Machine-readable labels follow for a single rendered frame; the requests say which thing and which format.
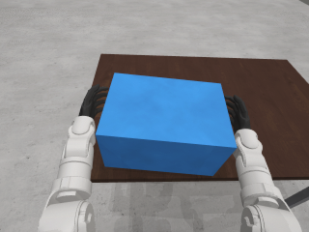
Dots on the table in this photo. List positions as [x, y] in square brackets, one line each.
[276, 97]

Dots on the right robot hand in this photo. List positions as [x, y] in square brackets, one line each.
[240, 119]

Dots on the robot right forearm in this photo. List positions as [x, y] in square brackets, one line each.
[257, 187]

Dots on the left robot hand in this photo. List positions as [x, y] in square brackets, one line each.
[89, 106]

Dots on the carton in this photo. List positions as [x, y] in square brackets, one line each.
[165, 124]

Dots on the robot left forearm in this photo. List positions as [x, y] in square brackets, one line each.
[73, 181]

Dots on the left robot upper arm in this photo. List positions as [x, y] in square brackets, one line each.
[74, 216]

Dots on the right robot upper arm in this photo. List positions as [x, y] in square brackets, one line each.
[258, 218]

